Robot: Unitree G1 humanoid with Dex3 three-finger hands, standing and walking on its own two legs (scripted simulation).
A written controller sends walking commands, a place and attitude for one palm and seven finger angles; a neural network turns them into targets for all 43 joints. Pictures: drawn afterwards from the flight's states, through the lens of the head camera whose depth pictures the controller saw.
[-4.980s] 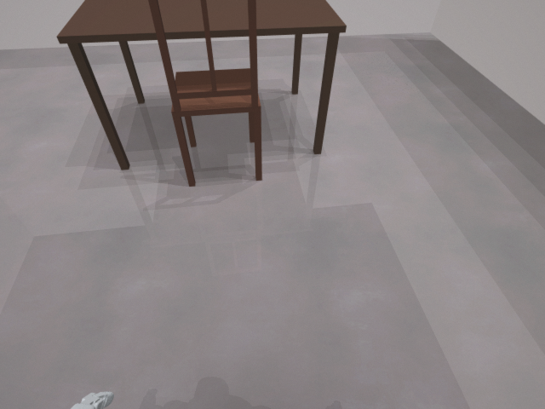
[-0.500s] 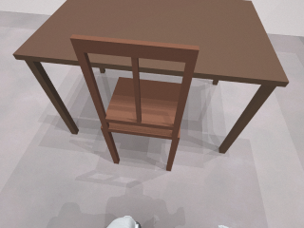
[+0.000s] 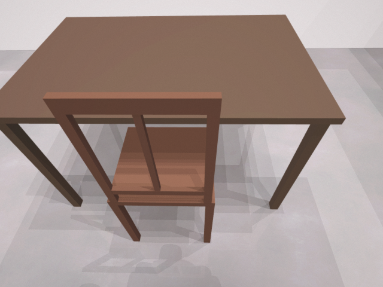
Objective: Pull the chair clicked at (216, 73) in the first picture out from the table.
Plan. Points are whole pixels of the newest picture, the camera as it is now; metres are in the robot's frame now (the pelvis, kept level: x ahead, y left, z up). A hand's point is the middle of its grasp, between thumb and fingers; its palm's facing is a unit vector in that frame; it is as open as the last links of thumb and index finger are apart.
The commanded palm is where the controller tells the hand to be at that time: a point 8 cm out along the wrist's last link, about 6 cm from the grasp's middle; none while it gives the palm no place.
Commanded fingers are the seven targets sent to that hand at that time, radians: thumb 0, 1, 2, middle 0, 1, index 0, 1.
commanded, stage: come to a stop and stand still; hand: left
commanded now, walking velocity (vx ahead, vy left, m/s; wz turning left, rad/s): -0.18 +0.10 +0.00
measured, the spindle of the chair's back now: (149, 158) +0.45 +0.13 -0.05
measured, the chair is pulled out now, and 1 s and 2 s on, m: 0.00 0.00 0.00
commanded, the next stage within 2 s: look again from close up in 0.76 s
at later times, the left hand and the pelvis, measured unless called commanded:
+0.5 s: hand out of the picture -0.04 +0.26 -0.16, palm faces -0.01 -0.96 -0.27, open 7.4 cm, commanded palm none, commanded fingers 0.00 0.90 0.90 -0.20 -0.30 -0.20 -0.30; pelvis -0.07 +0.06 +0.00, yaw -2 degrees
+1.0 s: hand out of the picture -0.06 +0.21 -0.16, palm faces -0.02 -0.98 -0.20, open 7.3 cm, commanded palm none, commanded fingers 0.00 0.90 0.90 -0.20 -0.30 -0.20 -0.30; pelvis -0.07 +0.04 +0.01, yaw -1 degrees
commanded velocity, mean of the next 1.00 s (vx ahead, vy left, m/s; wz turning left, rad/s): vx -0.01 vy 0.01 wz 0.00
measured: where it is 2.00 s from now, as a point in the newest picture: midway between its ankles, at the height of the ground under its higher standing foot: outside the picture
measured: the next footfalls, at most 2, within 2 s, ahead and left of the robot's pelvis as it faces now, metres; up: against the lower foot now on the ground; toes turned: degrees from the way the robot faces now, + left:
right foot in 0.42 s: -0.01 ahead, -0.07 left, +0.00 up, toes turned -3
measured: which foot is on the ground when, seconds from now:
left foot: down 0.00-1.00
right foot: down 0.00-0.22, up 0.24-0.40, down 0.42-1.00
